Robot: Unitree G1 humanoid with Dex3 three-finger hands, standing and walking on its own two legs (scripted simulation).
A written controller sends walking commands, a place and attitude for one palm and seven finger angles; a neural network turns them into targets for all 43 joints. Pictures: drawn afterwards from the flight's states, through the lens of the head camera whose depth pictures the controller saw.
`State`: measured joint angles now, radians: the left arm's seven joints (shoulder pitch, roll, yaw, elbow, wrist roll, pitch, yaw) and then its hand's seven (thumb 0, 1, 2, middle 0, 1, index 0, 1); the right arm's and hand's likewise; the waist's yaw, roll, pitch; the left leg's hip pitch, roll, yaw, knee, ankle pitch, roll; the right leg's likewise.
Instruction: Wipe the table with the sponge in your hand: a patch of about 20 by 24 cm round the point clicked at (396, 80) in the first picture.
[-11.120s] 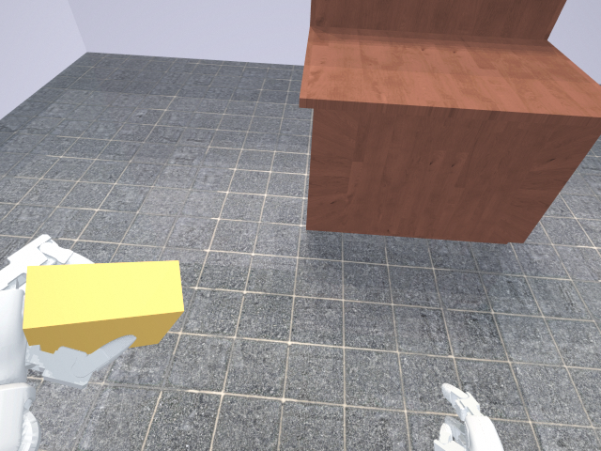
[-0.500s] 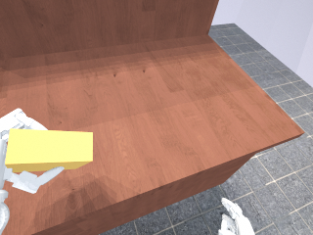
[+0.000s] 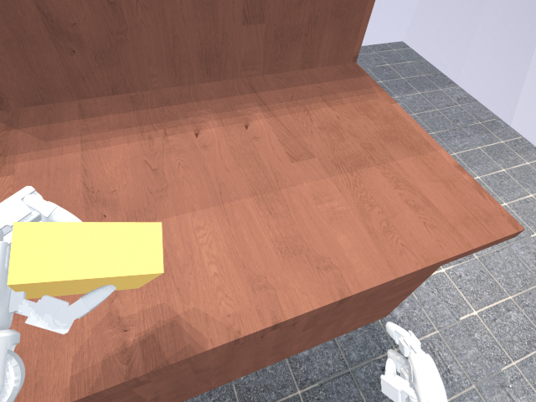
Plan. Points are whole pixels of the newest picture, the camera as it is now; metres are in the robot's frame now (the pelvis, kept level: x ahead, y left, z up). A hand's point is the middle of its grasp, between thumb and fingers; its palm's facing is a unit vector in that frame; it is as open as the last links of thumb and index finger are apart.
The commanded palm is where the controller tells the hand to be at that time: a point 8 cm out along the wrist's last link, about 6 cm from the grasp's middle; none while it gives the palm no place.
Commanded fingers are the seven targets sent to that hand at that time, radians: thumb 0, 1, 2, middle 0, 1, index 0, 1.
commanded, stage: look again from close up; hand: left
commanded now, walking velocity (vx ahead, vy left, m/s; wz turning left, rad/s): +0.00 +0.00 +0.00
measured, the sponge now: (110, 261) +0.23 +0.21 +0.14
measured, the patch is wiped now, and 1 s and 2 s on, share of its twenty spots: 0.00 0.00 0.00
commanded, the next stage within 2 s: shuffle to correct the standing spot in 0.38 s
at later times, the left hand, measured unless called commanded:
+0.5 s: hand (78, 264) +0.21 +0.23 +0.16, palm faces +0.35 -0.85 -0.39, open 9.6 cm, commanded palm +0.16 +0.27 +0.17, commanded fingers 0.00 0.10 1.30 -1.20 -1.60 -1.20 -1.60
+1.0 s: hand (129, 259) +0.23 +0.18 +0.16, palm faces +0.31 -0.86 -0.40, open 9.6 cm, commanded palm +0.17 +0.22 +0.17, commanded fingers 0.00 0.10 1.30 -1.20 -1.60 -1.20 -1.60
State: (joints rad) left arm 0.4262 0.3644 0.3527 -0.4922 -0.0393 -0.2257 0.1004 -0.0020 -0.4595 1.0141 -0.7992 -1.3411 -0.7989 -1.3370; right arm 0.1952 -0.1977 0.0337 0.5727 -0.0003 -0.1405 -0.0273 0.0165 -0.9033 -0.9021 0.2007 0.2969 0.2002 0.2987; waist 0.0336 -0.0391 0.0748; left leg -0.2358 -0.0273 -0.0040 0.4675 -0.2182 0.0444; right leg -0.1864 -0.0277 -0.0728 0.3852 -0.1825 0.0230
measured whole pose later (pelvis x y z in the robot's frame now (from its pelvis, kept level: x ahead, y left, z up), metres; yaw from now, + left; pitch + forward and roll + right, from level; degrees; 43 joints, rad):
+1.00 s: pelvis +0.00 -0.06 +0.00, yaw -1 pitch +0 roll -1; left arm 0.46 0.39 0.37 -0.51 -0.07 -0.17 0.07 0.00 -0.46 1.02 -0.80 -1.35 -0.80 -1.34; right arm 0.19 -0.19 0.02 0.56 0.01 -0.11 -0.02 0.02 -0.90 -0.90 0.20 0.30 0.20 0.30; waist 0.01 -0.02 0.06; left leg -0.25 0.05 -0.01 0.46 -0.22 -0.03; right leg -0.22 0.05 -0.08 0.40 -0.19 -0.05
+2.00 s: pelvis +0.00 -0.01 +0.00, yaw +0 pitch -1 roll -1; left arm 0.45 0.37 0.34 -0.49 -0.04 -0.16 0.10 0.00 -0.46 1.02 -0.79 -1.35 -0.79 -1.35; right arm 0.21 -0.18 0.05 0.57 0.00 -0.12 -0.04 0.02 -0.90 -0.90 0.20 0.30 0.20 0.30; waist 0.02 -0.03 0.04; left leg -0.21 -0.02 0.00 0.41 -0.19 0.03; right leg -0.17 -0.02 -0.07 0.35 -0.17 0.01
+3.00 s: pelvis -0.02 -0.04 -0.01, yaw -1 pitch -3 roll +0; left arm 0.37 0.51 0.30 -0.48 0.10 0.04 0.04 0.00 -0.45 1.02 -0.78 -1.36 -0.78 -1.36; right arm 0.13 -0.20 0.07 0.57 -0.01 -0.09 -0.04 0.02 -0.90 -0.90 0.20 0.30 0.20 0.30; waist 0.08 0.00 0.03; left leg -0.27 0.00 0.00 0.57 -0.26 0.00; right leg -0.27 0.01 -0.04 0.59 -0.27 -0.03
